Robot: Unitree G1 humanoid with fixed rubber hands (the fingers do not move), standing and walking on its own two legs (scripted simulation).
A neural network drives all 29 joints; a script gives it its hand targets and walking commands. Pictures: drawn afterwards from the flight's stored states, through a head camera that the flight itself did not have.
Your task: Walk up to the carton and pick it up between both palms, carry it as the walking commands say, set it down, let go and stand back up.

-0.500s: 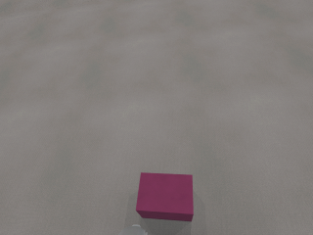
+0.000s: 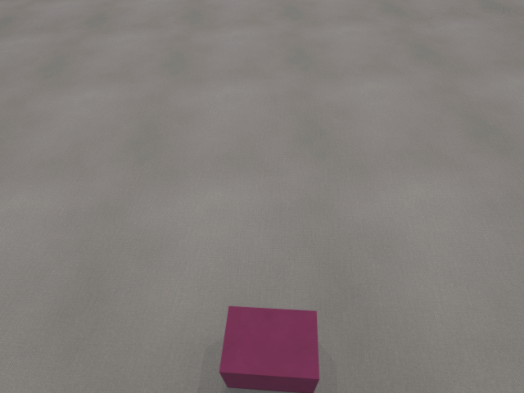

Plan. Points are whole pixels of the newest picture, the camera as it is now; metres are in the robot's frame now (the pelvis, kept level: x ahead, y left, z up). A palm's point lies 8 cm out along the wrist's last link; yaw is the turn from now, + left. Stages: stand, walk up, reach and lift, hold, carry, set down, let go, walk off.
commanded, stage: walk up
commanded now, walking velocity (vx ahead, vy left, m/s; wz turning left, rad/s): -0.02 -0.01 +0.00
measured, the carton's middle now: (271, 350) +0.37 +0.02 -0.66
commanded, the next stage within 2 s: stand in 0.38 s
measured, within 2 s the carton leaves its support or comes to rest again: neither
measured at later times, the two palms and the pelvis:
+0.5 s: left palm out of the picture -0.01 +0.24 -0.13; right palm out of the picture +0.07 -0.23 -0.13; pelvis +0.00 +0.01 +0.00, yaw +0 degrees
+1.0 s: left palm (133, 372) +0.18 +0.25 -0.11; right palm out of the picture +0.15 -0.23 -0.12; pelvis +0.01 +0.01 -0.01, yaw -1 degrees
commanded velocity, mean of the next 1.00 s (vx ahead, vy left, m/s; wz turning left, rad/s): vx -0.01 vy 0.00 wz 0.00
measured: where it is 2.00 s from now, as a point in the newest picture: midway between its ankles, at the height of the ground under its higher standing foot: outside the picture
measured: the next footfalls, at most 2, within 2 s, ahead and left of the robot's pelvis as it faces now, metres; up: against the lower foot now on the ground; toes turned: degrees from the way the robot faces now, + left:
none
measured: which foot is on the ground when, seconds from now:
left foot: down 0.00-1.00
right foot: down 0.00-1.00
